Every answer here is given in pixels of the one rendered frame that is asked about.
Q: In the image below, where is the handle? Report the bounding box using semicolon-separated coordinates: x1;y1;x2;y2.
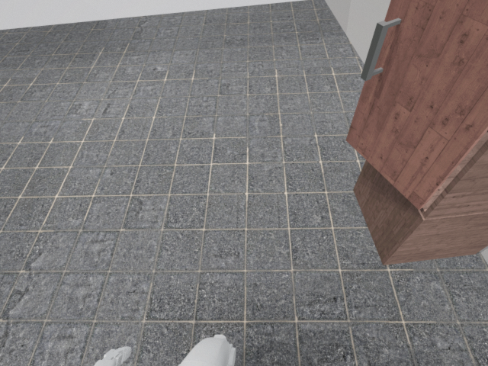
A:
361;18;402;81

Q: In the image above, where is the robot left thigh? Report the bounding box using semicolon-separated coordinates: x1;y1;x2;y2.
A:
178;337;236;366

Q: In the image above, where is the robot left hand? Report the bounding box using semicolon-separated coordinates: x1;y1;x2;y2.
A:
94;346;132;366

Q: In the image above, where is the cupboard door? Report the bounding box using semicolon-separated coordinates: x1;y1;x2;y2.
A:
346;0;488;210

